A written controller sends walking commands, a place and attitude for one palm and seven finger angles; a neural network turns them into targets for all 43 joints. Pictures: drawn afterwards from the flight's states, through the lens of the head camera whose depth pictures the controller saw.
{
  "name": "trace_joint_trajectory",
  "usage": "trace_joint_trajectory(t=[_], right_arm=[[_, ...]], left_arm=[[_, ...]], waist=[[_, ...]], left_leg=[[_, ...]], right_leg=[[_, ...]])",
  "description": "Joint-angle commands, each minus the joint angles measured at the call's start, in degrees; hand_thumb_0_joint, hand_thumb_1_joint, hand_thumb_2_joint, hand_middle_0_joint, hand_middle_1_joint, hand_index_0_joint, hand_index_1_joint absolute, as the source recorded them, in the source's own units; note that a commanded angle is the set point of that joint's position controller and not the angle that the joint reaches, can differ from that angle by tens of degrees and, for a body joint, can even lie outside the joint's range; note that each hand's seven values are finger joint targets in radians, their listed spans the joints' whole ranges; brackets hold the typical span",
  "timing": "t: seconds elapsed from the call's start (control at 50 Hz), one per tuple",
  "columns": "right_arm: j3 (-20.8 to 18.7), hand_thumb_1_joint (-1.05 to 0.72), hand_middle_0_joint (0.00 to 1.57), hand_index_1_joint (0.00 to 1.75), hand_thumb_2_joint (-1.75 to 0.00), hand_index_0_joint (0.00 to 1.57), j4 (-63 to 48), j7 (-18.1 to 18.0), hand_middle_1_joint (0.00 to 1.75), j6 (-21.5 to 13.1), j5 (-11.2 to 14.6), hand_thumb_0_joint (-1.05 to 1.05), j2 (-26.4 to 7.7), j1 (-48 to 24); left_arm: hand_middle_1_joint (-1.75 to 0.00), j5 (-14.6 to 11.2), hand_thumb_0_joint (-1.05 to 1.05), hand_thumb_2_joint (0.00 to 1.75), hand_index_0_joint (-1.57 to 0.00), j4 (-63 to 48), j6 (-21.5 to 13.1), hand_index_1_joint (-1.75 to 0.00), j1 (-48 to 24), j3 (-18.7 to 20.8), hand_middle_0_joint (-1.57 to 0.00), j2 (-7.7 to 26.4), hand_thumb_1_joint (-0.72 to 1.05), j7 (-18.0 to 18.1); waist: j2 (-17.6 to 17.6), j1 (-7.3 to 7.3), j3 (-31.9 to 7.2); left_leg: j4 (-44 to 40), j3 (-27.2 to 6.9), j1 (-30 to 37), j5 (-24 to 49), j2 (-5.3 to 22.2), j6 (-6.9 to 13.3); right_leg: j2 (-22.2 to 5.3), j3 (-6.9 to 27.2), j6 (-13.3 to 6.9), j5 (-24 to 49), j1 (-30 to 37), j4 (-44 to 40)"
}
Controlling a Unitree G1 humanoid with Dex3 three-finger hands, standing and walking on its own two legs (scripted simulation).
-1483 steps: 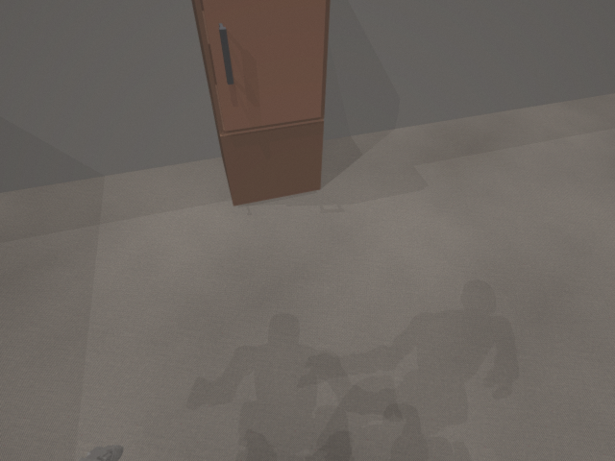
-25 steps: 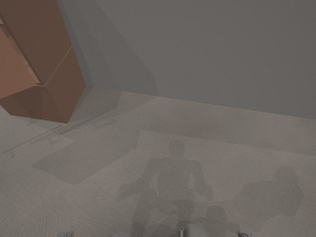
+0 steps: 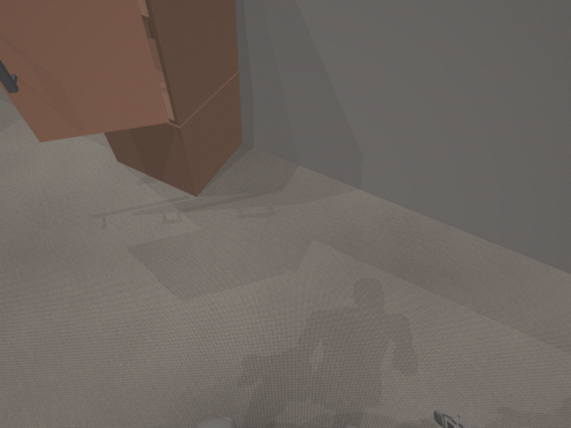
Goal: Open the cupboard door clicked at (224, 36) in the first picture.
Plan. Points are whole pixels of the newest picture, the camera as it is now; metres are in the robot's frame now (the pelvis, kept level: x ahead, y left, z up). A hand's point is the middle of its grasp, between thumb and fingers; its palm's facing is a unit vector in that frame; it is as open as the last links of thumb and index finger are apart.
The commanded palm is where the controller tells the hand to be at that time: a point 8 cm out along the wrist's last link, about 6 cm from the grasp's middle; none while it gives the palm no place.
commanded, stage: turn to face it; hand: left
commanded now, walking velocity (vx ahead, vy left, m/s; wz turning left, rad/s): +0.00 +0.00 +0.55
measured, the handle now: out of the picture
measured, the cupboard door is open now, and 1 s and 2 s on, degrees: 44 44 44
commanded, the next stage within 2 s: take the last steps up to it in 0.50 s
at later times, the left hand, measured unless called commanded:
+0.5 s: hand out of the picture +0.03 +0.16 -0.14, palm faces +0.25 -0.94 -0.25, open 7.4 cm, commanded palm none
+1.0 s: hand out of the picture +0.04 +0.19 -0.15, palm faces +0.45 -0.86 -0.24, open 7.4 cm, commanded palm none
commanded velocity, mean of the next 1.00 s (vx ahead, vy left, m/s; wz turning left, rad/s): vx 0.13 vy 0.06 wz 0.30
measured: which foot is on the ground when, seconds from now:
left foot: down 0.00-0.30, up 0.32-0.58, down 0.60-0.92, up 0.94-1.00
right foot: up 0.00-0.28, down 0.30-0.62, up 0.64-0.92, down 0.94-1.00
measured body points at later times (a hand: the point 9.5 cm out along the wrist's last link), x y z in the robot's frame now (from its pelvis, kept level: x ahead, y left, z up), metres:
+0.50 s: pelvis +0.02 -0.04 +0.02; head +0.07 -0.04 +0.46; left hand +0.02 +0.21 -0.12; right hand +0.16 -0.27 -0.13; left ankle -0.03 +0.08 -0.67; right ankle +0.02 -0.16 -0.72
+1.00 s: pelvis +0.06 -0.02 +0.01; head +0.09 -0.03 +0.46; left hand +0.02 +0.23 -0.13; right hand +0.18 -0.24 -0.15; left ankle -0.01 +0.08 -0.68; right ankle +0.10 -0.14 -0.72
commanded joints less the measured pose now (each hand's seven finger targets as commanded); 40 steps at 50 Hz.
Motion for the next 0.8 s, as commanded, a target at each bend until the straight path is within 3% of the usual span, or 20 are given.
trace_joint_trajectory(t=[0.0,0.06,0.14,0.22,0.24,0.26,0.28,0.3,0.32,0.36,0.38,0.46,0.52,0.54,0.56,0.58,0.6,0.66,0.7,0.78], right_arm=[[-3.3,-0.9,0.2,0.3,-0.9,0.2,-2.4,-2.4,0.3,-1.5,-0.4,0.0,-13.8,7.0],[-2.2,-0.9,0.2,0.3,-0.9,0.2,-3.0,-2.7,0.3,-2.0,-0.4,0.0,-11.2,3.3],[-2.5,-0.9,0.2,0.3,-0.9,0.2,-2.5,-2.5,0.3,-1.5,-0.5,0.0,-11.3,3.6],[-2.6,-0.9,0.2,0.3,-0.9,0.2,-3.1,-2.2,0.3,-0.8,0.0,0.0,-10.7,0.3],[-2.5,-0.9,0.2,0.3,-0.9,0.2,-3.5,-2.0,0.3,-0.8,0.4,0.0,-9.2,0.0],[-2.1,-0.9,0.2,0.3,-0.9,0.2,-4.3,-1.7,0.3,-0.8,0.9,0.0,-5.8,0.8],[-1.9,-0.9,0.2,0.3,-0.9,0.2,-5.5,-1.4,0.3,-0.8,0.8,0.0,-5.2,0.1],[-2.2,-0.9,0.2,0.3,-0.9,0.2,-4.7,-1.4,0.3,-0.2,0.4,0.0,-6.4,-0.5],[-2.3,-0.9,0.2,0.3,-0.9,0.2,-3.9,-1.3,0.3,0.3,0.5,0.0,-5.8,-0.5],[-1.7,-0.9,0.2,0.3,-0.9,0.2,-2.3,-0.8,0.3,0.4,0.5,0.0,-4.6,0.3],[-1.4,-0.9,0.2,0.3,-0.9,0.2,-2.0,-0.6,0.3,0.5,0.6,0.0,-3.7,0.1],[-0.3,-0.9,0.2,0.3,-0.9,0.2,-1.4,-0.6,0.3,-0.3,1.0,0.0,-1.8,-2.4],[0.1,-0.9,0.2,0.3,-0.9,0.2,-0.1,-1.0,0.3,-1.1,1.0,0.0,-1.7,-0.5],[0.1,-0.9,0.2,0.3,-0.9,0.2,0.7,-1.1,0.3,-1.5,0.8,0.0,-2.7,1.8],[-0.4,-0.9,0.2,0.3,-0.9,0.2,1.4,-1.3,0.3,-2.1,0.5,0.0,-5.5,4.1],[-1.2,-0.9,0.2,0.3,-0.9,0.2,1.6,-1.6,0.3,-2.6,-0.1,0.0,-10.5,6.2],[-1.5,-0.9,0.2,0.3,-0.9,0.2,2.0,-1.9,0.3,-1.6,-0.4,0.0,-12.8,7.5],[-0.8,-0.9,0.2,0.3,-0.9,0.2,2.3,-3.4,0.3,-2.3,-0.5,0.0,-9.9,8.1],[-0.3,-0.9,0.2,0.3,-0.9,0.2,2.3,-3.4,0.3,-3.2,-0.4,0.0,-8.6,7.1],[-0.5,-0.9,0.2,0.3,-0.9,0.2,2.8,-2.9,0.3,-3.5,-0.3,0.0,-8.5,7.6]], left_arm=[[-0.3,-0.2,0.0,0.9,-0.2,-6.8,-0.7,-0.3,-6.6,2.0,-0.2,5.9,0.9,0.5],[-0.3,-0.2,0.0,0.9,-0.2,-4.6,-0.4,-0.3,-3.7,2.0,-0.2,5.2,0.9,0.0],[-0.3,-0.4,0.0,0.9,-0.2,-4.8,-0.5,-0.3,-4.2,1.6,-0.2,4.3,0.9,0.1],[-0.3,-0.4,0.0,0.9,-0.2,-3.4,-1.2,-0.3,1.8,1.9,-0.2,5.0,0.9,0.3],[-0.3,-0.3,0.0,0.9,-0.2,-3.0,-1.8,-0.3,4.1,2.3,-0.2,6.5,0.9,0.5],[-0.3,0.6,0.0,0.9,-0.2,-2.8,-2.4,-0.3,5.5,3.3,-0.2,11.1,0.9,1.0],[-0.3,0.9,0.0,0.9,-0.2,-3.4,-2.4,-0.3,4.5,3.4,-0.2,14.2,0.9,1.0],[-0.3,0.5,0.0,0.9,-0.2,-3.7,-2.7,-0.3,3.2,2.9,-0.2,11.7,0.9,1.4],[-0.3,0.4,0.0,0.9,-0.2,-4.0,-2.5,-0.3,0.8,2.8,-0.2,10.2,0.9,1.7],[-0.3,0.4,0.0,0.9,-0.2,-4.4,-2.7,-0.3,-1.9,1.9,-0.2,7.8,0.9,1.4],[-0.3,0.5,0.0,0.9,-0.2,-4.1,-2.8,-0.3,-1.4,1.8,-0.2,7.8,0.9,1.3],[-0.3,0.7,0.0,0.9,-0.2,-1.5,-3.0,-0.3,3.4,2.4,-0.2,9.8,0.9,1.3],[-0.3,0.4,0.0,0.9,-0.2,0.4,-2.9,-0.3,4.2,2.5,-0.2,9.9,0.9,1.2],[-0.3,-0.1,0.0,0.9,-0.2,0.6,-2.8,-0.3,3.3,2.5,-0.2,9.4,0.9,1.1],[-0.3,-0.7,0.0,0.9,-0.2,0.1,-2.6,-0.3,2.8,2.2,-0.2,8.0,0.9,1.0],[-0.3,-1.0,0.0,0.9,-0.2,-1.0,-2.1,-0.3,4.1,1.3,-0.2,4.2,0.9,0.8],[-0.3,-0.6,0.0,0.9,-0.2,-1.7,-1.6,-0.3,1.7,0.6,-0.2,3.4,0.9,0.9],[-0.3,0.0,0.0,0.9,-0.2,-1.1,-1.1,-0.3,-4.5,1.2,-0.2,4.2,0.9,0.0],[-0.3,0.1,0.0,0.9,-0.2,-0.1,-1.7,-0.3,-3.2,1.2,-0.2,3.2,0.9,-0.8],[-0.3,0.1,0.0,0.9,-0.2,0.0,-2.3,-0.3,-3.9,1.0,-0.2,2.1,0.9,-1.7]], waist=[[17.7,-3.8,-9.1],[12.7,-0.92,-9.0],[12.4,-1.35,-9.5],[13.1,1.55,-9.2],[8.7,2.82,-9.8],[-5.3,3.28,-10.3],[-12.7,3.46,-8.4],[-10.3,2.7,-7.0],[-9.6,1.28,-6.2],[-7.8,-0.26,-4.7],[-8.5,-0.05,-4.9],[-7.6,2.55,-6.9],[-7.5,1.58,-8.0],[-6.5,0.15,-8.5],[0.3,-1.1,-10.5],[15.9,-1.38,-12.2],[18.8,-2.58,-11.6],[15.8,-2.87,-6.7],[13.2,-1.21,-6.9],[13.4,-1.06,-6.2]], left_leg=[[-15.4,-24.1,11.5,22.3,18.9,11.3],[-15.1,-17.8,10.4,23.5,14.1,8.3],[-14.6,-18.6,8.4,21.9,13.1,8.2],[-11.0,-18.5,0.5,15.7,9.9,5.7],[-7.0,-17.2,-3.3,10.7,7.3,3.4],[4.0,-10.0,-12.5,-3.0,0.2,-0.6],[18.4,-4.8,-13.6,-19.4,-3.6,-2.6],[27.3,-7.7,-13.3,-17.8,-0.9,-2.2],[31.8,-7.3,-13.8,-15.8,0.1,-2.4],[30.8,-5.0,-11.9,-11.6,1.1,-3.3],[27.6,-3.5,-10.4,-10.9,1.0,-3.6],[11.1,0.5,-6.0,-11.5,0.0,-3.7],[-2.5,1.6,0.9,-4.6,-0.9,-3.1],[-9.2,0.7,6.1,1.8,-0.4,-2.4],[-13.4,-3.4,14.2,13.6,4.2,-0.7],[-12.8,-18.9,20.4,33.1,17.4,5.5],[-14.8,-21.6,16.4,32.8,22.7,11.4],[-17.4,-21.7,14.1,18.7,17.7,12.1],[-17.9,-18.2,14.7,15.4,15.0,10.8],[-19.2,-16.1,10.9,4.6,12.4,10.2]], right_leg=[[2.0,8.6,0.3,-1.6,-15.6,18.9],[3.4,7.8,0.5,3.9,-11.2,13.8],[6.0,6.2,0.0,3.3,-4.1,2.1],[8.3,4.7,-0.8,12.5,9.5,-14.5],[5.8,7.0,-1.4,15.9,15.5,-22.9],[-6.9,21.1,-5.5,16.8,21.4,-29.8],[-18.5,29.3,-12.4,21.4,15.4,-32.5],[-16.8,27.4,-14.1,23.3,10.8,-31.6],[-14.6,24.8,-14.0,26.8,10.0,-30.2],[-9.3,13.6,-12.2,35.1,9.2,-27.5],[-8.5,11.1,-11.4,37.2,9.6,-27.1],[-9.1,9.4,-11.5,47.3,16.6,-23.8],[-7.9,8.1,-9.3,48.1,16.4,-19.7],[-7.1,6.8,-7.4,44.8,13.6,-17.1],[-4.9,4.3,-4.5,37.2,7.8,-11.7],[1.2,0.9,-0.7,12.2,-2.8,-3.9],[3.3,3.1,-0.7,-8.3,-4.1,3.8],[3.9,7.4,-1.7,-2.6,-12.6,15.6],[4.0,6.4,-2.0,0.9,-11.8,13.4],[5.3,3.3,-2.2,1.8,-5.1,0.8]])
